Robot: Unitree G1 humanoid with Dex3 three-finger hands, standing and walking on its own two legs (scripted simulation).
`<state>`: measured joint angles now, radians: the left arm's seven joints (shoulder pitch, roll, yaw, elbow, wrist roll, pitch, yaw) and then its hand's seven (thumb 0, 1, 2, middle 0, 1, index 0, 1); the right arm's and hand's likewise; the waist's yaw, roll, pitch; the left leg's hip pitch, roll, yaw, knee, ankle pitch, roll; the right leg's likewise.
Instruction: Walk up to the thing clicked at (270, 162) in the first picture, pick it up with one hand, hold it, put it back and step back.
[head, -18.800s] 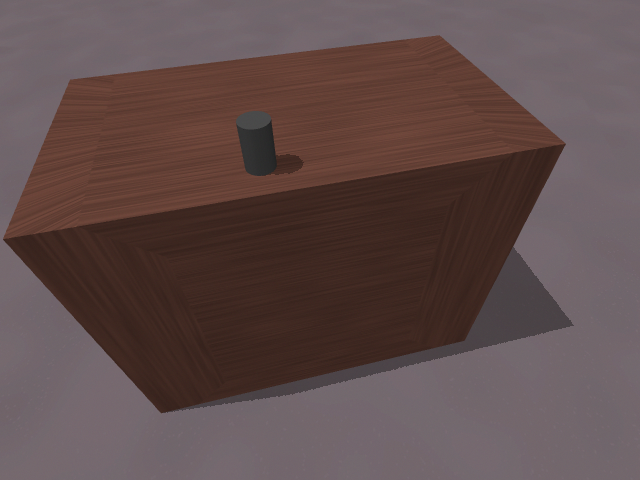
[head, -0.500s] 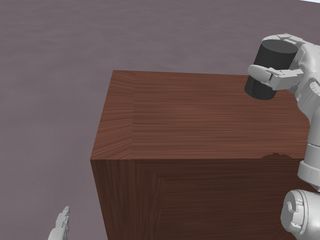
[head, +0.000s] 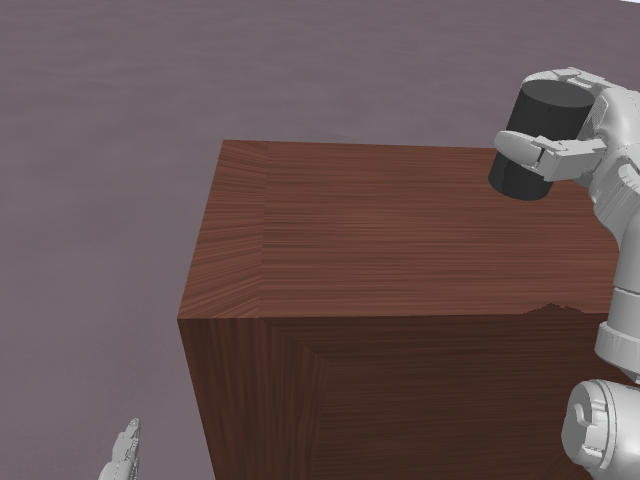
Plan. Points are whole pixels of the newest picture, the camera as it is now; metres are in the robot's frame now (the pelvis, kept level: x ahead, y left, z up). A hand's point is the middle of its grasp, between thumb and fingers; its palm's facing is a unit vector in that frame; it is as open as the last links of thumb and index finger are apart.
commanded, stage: hold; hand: right
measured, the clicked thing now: (535, 142) +0.34 -0.18 +0.32
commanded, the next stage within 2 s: crouch in 0.42 s
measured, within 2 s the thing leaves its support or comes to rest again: neither
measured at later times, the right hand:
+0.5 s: hand (550, 126) +0.34 -0.19 +0.34, palm faces +0.19 +0.98 -0.01, open 9.4 cm
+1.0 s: hand (516, 172) +0.38 -0.20 +0.27, palm faces +0.22 +0.97 -0.01, open 9.4 cm
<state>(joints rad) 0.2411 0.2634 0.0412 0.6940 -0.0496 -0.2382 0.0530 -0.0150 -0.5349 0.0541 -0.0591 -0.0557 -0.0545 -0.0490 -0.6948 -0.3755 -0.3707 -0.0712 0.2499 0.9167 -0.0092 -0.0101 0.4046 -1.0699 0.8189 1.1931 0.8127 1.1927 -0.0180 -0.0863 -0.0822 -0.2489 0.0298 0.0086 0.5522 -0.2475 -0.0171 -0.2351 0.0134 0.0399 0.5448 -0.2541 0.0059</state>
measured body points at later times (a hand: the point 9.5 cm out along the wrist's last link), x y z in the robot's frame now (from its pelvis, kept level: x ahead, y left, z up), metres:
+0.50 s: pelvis +0.00 +0.00 +0.00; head -0.05 +0.03 +0.45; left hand +0.17 +0.25 -0.08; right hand +0.33 -0.24 +0.34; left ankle +0.03 +0.13 -0.73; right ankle +0.03 -0.13 -0.73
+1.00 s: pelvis -0.01 +0.00 +0.00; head -0.04 +0.02 +0.45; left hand +0.15 +0.25 -0.08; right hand +0.36 -0.25 +0.27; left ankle +0.03 +0.13 -0.73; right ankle +0.03 -0.13 -0.73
